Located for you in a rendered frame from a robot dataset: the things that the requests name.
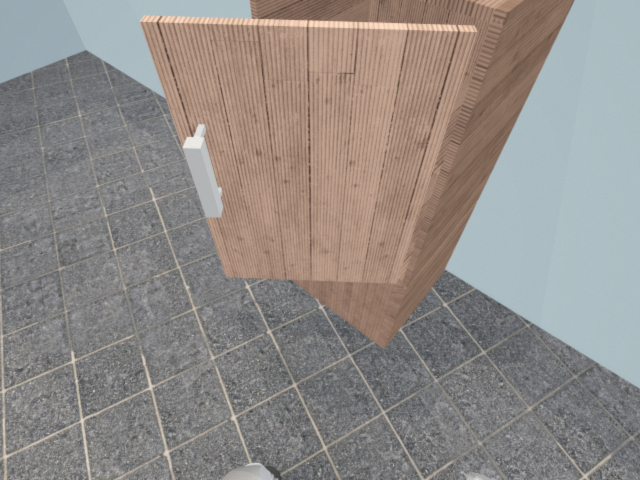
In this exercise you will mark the handle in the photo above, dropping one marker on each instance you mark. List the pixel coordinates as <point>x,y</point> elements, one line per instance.
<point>198,159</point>

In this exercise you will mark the cupboard door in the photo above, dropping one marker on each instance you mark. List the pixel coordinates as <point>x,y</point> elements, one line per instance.
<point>322,134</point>

